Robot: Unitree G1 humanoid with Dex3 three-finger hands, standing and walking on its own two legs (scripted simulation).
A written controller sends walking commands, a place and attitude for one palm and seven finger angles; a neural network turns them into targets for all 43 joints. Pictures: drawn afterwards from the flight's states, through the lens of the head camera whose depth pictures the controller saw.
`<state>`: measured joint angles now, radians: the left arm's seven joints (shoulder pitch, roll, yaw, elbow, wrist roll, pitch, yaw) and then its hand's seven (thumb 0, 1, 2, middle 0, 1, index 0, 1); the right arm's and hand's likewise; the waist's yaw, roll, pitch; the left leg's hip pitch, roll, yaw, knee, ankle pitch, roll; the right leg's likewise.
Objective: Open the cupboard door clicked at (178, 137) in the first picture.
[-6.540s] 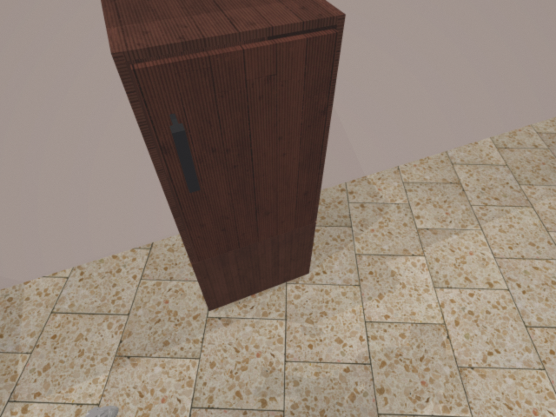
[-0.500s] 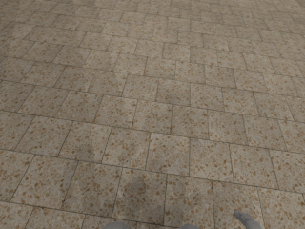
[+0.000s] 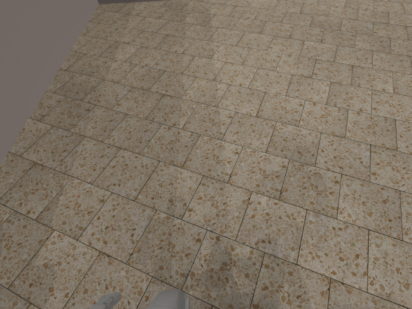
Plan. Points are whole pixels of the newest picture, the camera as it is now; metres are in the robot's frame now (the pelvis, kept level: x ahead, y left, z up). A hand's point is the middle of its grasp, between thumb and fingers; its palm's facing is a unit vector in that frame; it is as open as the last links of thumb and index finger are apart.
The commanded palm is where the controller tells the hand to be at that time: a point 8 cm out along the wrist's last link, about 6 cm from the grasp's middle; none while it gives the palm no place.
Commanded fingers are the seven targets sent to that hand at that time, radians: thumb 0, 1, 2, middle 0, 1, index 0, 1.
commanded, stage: turn to face it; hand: left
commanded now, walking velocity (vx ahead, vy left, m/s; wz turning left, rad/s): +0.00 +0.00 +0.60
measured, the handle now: out of the picture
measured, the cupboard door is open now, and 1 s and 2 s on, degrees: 0 0 0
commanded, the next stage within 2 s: none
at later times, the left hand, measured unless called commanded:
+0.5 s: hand out of the picture +0.02 +0.28 -0.16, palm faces +0.32 -0.91 -0.25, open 7.4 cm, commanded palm none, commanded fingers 0.00 0.90 0.90 -0.20 -0.30 -0.20 -0.30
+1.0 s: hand out of the picture -0.09 +0.24 -0.17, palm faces +0.59 -0.77 -0.24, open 7.4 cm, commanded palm none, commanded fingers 0.00 0.90 0.90 -0.20 -0.30 -0.20 -0.30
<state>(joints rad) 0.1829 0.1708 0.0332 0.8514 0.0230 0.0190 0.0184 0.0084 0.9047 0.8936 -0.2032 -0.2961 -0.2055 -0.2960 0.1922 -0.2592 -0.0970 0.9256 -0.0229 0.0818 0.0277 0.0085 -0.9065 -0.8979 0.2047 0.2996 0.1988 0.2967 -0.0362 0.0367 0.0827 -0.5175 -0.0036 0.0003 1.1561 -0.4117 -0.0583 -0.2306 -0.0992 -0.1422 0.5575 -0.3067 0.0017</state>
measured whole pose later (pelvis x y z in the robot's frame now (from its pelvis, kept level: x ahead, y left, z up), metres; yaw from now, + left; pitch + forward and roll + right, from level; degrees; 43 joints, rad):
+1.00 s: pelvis -0.02 +0.04 -0.01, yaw +37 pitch +0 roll +1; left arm 0.23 0.22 0.05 0.88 0.03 0.03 0.01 0.01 0.90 0.89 -0.20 -0.30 -0.21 -0.30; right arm 0.15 -0.26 -0.08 0.92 -0.01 0.08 0.03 0.01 -0.91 -0.90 0.20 0.30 0.20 0.30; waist -0.01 -0.03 0.11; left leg -0.37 0.03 0.06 0.78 -0.42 -0.06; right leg -0.21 -0.19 -0.22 0.59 -0.34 0.06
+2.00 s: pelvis -0.06 +0.04 -0.01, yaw +73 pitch +0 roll +0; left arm 0.25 0.28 0.07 0.91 0.02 0.07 0.02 0.01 0.91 0.89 -0.20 -0.30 -0.20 -0.30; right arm 0.14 -0.26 -0.07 0.89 -0.02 0.03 0.02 0.01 -0.91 -0.90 0.20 0.30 0.20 0.30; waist 0.01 -0.06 0.10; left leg -0.32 0.01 0.05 0.66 -0.33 0.02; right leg -0.38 -0.18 -0.12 0.94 -0.55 0.09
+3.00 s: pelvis -0.09 +0.08 +0.01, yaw +91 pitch -1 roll -1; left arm 0.27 0.21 0.05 1.07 0.02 0.02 -0.02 0.01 0.91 0.89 -0.20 -0.30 -0.20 -0.30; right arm 0.39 -0.12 -0.01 1.09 -0.02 -0.05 -0.03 0.00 -0.90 -0.90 0.21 0.30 0.20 0.30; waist 0.00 -0.02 0.03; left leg -0.02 -0.01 0.06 0.31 -0.28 0.04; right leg -0.53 -0.10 -0.08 1.01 -0.27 0.05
